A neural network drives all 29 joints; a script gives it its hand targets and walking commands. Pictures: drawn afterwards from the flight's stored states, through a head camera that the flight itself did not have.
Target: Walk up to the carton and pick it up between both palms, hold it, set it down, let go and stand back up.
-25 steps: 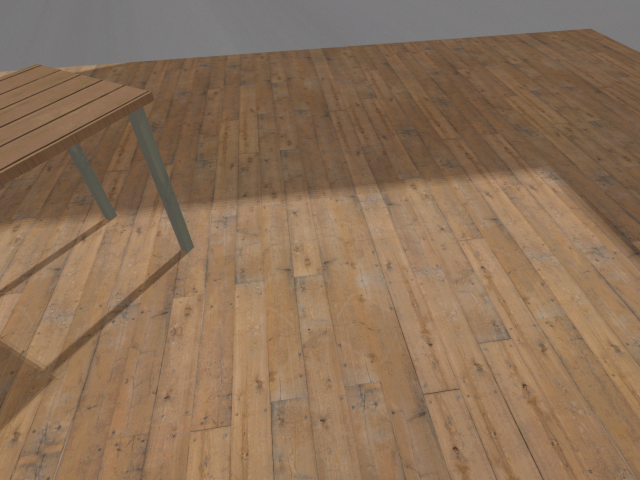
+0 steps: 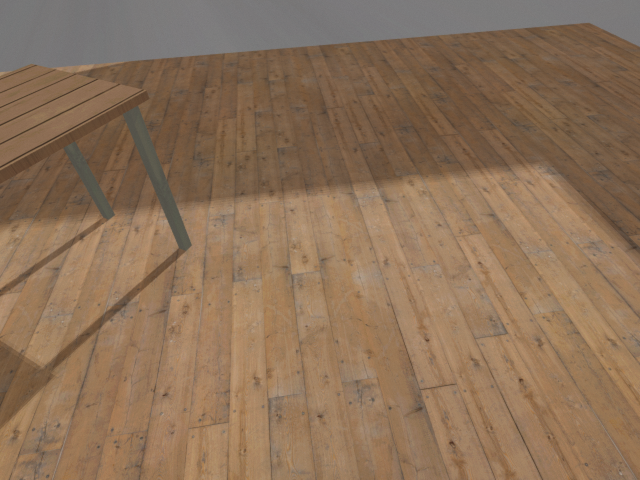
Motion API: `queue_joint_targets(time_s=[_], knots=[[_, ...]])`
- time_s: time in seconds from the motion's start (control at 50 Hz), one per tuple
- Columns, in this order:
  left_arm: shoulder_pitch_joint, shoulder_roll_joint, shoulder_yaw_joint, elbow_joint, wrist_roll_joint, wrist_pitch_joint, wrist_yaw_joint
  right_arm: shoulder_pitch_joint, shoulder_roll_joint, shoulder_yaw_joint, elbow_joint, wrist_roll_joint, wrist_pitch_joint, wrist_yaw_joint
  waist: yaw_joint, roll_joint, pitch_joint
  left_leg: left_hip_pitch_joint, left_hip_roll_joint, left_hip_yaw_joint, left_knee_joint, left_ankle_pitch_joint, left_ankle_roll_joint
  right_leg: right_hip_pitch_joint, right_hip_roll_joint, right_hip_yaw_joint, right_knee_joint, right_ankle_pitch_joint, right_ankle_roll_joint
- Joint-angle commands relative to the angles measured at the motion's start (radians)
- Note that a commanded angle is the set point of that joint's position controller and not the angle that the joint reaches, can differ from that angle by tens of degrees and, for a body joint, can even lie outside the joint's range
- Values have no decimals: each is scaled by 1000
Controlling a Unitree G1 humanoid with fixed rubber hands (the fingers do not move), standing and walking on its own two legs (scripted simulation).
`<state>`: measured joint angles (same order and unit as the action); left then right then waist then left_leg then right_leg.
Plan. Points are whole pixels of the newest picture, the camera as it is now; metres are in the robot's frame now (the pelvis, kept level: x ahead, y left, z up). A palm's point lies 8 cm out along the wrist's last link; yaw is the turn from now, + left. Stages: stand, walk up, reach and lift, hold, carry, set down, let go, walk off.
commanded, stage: stand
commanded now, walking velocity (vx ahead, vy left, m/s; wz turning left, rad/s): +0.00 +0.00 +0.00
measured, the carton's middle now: out of the picture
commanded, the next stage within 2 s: walk up in 1.10 s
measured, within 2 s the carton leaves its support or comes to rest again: neither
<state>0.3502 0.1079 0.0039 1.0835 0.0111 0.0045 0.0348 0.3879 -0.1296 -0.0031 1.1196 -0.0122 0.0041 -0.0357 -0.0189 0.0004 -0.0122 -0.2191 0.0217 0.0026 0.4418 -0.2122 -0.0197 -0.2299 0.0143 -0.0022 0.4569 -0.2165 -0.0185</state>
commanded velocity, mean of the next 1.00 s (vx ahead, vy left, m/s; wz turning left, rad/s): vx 0.00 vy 0.00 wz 0.00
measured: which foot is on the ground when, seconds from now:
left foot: down 0.00-1.00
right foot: down 0.00-1.00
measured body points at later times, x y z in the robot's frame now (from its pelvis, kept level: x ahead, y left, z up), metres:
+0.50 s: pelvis +0.02 +0.01 +0.00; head +0.02 +0.01 +0.45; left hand -0.01 +0.22 -0.16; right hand -0.03 -0.20 -0.16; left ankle +0.02 +0.13 -0.74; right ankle +0.02 -0.11 -0.74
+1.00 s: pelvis +0.02 +0.01 +0.00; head +0.02 +0.01 +0.45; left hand -0.01 +0.22 -0.16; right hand +0.00 -0.20 -0.16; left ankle +0.02 +0.13 -0.74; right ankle +0.02 -0.11 -0.74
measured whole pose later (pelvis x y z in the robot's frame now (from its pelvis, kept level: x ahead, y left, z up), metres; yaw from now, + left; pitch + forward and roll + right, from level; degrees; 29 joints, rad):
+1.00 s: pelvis +0.02 +0.01 +0.00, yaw +0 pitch -1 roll +0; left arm 0.35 0.12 0.00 1.13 0.01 0.00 0.04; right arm 0.34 -0.12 0.00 1.11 -0.01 -0.01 -0.04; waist 0.00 -0.01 0.01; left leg -0.17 0.01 0.01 0.42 -0.23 -0.01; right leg -0.18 0.01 0.00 0.43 -0.23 -0.01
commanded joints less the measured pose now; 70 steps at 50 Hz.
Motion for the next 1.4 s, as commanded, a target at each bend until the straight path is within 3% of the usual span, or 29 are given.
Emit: queue_joint_targets(time_s=[0.0,0.04,0.1,0.12,0.22,0.24,0.26,0.36,0.38,0.42,0.46,0.54,0.6,0.62,0.64,0.7,0.74,0.8,0.88,0.94,1.04,1.14,1.18,1.26,1.28,1.3,1.32,1.34,1.38], knots=[[91,111,22,-9,-5,-10,5,38,-84,-6,-30,-7,-9,-4,25,-3,92,-76,56,-62,-96,-73,43,-10,-91,104,-138,-85,-20],[36,127,25,-30,7,-18,3,62,-79,-13,-17,2,-17,3,6,-77,62,-40,34,-25,-54,4,22,-9,-100,133,-173,-100,-26],[73,33,4,-12,6,-21,-4,89,-68,-14,5,-4,-12,-6,3,26,108,-20,50,-38,-55,15,35,-42,-102,112,-162,-35,-23],[63,72,8,5,-1,-15,5,83,-39,-15,-15,-3,-14,-11,-9,-52,87,-12,60,-56,-79,-2,39,-55,-92,93,-163,-39,-21],[93,115,24,14,-3,-11,3,121,-97,-14,2,-1,-16,-17,5,-35,112,-51,61,-53,-98,-14,27,-22,-85,87,-128,-16,-20],[74,70,17,-1,0,-11,-5,87,-86,-9,9,3,-22,-5,23,74,109,-59,69,-56,-101,-15,31,10,-78,71,-91,41,-24],[95,84,15,4,5,-16,3,76,-79,-14,6,7,-23,-6,25,73,104,-58,70,-65,-109,-5,35,19,-90,73,-84,70,-23],[62,116,20,12,-11,-10,4,127,5,8,12,-4,-18,0,-6,-56,103,-32,52,-61,-89,23,34,-10,-74,56,-86,54,-2],[70,66,15,8,2,-17,1,78,-61,3,13,-2,-18,-11,27,36,128,-32,60,-58,-80,59,37,-11,-84,65,-91,73,-4],[34,89,5,-10,4,-21,-3,88,-130,-22,7,10,-22,-8,-22,16,72,-9,64,-55,-76,59,37,-10,-84,64,-95,64,-9],[68,123,23,13,-1,-19,-8,62,-27,8,-13,-4,-27,6,7,-46,62,-19,63,-58,-78,38,46,29,-83,63,-85,97,-5],[86,69,9,7,-1,-27,8,70,-47,0,-2,2,-26,-12,15,41,29,29,57,-46,-64,101,42,22,-100,71,-88,91,-12],[92,48,3,22,-17,-25,3,34,-66,-9,-19,3,-27,-7,27,-20,74,18,63,-48,-49,138,49,39,-90,66,-81,143,-14],[54,99,12,9,11,-20,11,43,-33,-14,-10,3,-20,-11,1,-31,111,-5,56,-45,-71,77,40,-10,-84,60,-79,73,-13],[87,55,7,18,-1,-16,8,64,-99,-19,4,1,-12,-13,35,33,136,-77,73,-69,-116,-27,35,19,-84,61,-103,70,-7],[55,36,2,10,-6,-13,3,61,-42,-5,1,9,-21,-2,10,-33,84,22,63,-67,-94,53,32,21,-83,51,-80,110,0],[66,96,15,23,-2,-19,11,27,5,2,-3,-6,-23,-4,13,62,101,-2,60,-53,-94,64,42,12,-99,91,-87,84,-13],[54,104,17,27,-15,-15,12,13,-96,-19,-31,5,-31,-4,4,-47,69,15,65,-60,-98,83,40,36,-85,69,-101,75,-15],[78,65,2,27,3,-17,9,39,-55,-8,-12,6,-11,-17,30,21,50,35,60,-50,-111,0,42,20,-100,77,-115,58,-4],[42,108,15,28,1,-11,11,21,-40,-8,-19,-3,-17,-9,14,-56,72,16,57,-44,-102,-1,30,-20,-89,94,-143,-11,-13],[54,84,7,39,-2,-13,6,21,-40,-3,-8,-4,-10,-7,0,31,133,49,62,-37,-82,14,25,-63,-92,99,-170,-36,-5],[72,45,-1,32,4,-24,-7,21,-72,-16,-16,-2,-22,2,19,-49,81,-5,66,-41,-80,58,33,30,-88,70,-110,96,-16],[96,87,8,32,4,-22,-2,46,-40,-2,-8,6,-17,10,18,33,91,-40,57,-32,-77,45,25,64,-91,78,-120,69,-16],[80,67,5,22,-1,-4,6,37,-60,-1,-9,-7,-15,-18,30,11,89,5,74,-52,-92,17,39,9,-92,80,-129,36,-18],[38,269,73,-109,40,-52,29,-55,-258,-46,-120,-41,-16,17,54,-43,19,-254,43,-120,74,-271,19,278,-201,70,-77,-211,-74],[159,289,98,-80,60,-62,45,-191,-241,-62,-177,-46,-15,36,125,-90,47,-483,-6,-44,279,-325,-1,354,-352,247,-196,-323,-166],[193,293,97,-71,54,-67,53,-211,-222,-57,-211,-60,-8,44,136,-101,127,-633,25,-42,480,-353,-34,381,-479,395,-256,-303,-232],[175,272,114,-66,59,-77,65,-191,-214,-59,-229,-67,-1,54,98,-41,141,-648,112,-89,581,-320,-30,312,-536,400,-265,-330,-233],[11,260,115,-132,44,-89,74,-113,-200,-79,-219,-63,10,69,6,-112,145,-569,149,-120,633,-190,-38,169,-470,247,-280,-324,-181]])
